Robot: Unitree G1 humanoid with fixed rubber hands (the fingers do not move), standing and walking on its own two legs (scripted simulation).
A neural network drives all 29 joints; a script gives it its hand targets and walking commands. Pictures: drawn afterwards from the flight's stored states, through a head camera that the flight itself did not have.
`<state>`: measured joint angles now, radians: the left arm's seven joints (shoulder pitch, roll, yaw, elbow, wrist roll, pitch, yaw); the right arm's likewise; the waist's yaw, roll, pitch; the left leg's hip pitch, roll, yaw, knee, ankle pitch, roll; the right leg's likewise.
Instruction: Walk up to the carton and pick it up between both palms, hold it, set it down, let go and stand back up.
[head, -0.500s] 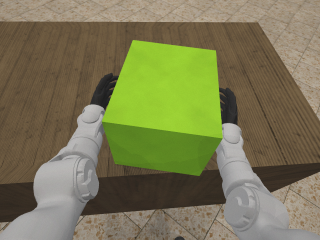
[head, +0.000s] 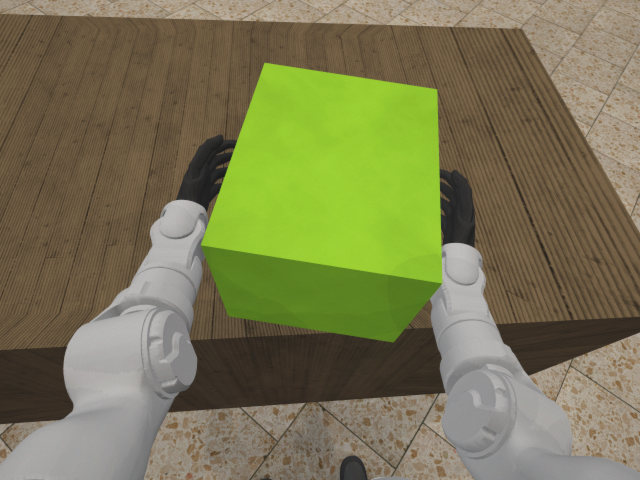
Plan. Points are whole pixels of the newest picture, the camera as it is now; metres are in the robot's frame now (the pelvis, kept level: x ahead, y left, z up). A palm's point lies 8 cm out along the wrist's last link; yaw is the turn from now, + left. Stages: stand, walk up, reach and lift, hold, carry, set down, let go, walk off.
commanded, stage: set down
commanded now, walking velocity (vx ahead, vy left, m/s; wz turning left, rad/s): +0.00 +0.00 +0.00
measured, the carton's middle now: (330, 205) +0.46 -0.05 +0.01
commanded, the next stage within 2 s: none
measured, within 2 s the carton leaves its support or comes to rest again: neither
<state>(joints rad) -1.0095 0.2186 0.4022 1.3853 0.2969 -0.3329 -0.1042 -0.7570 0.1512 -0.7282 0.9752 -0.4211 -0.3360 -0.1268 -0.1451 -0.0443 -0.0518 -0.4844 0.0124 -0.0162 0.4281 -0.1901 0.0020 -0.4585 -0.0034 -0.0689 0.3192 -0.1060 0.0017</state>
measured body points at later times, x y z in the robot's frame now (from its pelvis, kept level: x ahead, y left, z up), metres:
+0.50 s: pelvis -0.01 +0.00 +0.00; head +0.10 +0.03 +0.44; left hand +0.48 +0.12 +0.04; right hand +0.39 -0.20 +0.04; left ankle +0.00 +0.11 -0.74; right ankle +0.02 -0.12 -0.74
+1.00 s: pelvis -0.01 +0.00 -0.02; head +0.11 +0.03 +0.41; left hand +0.50 +0.13 +0.02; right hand +0.40 -0.21 +0.00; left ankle +0.00 +0.11 -0.74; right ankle +0.02 -0.12 -0.74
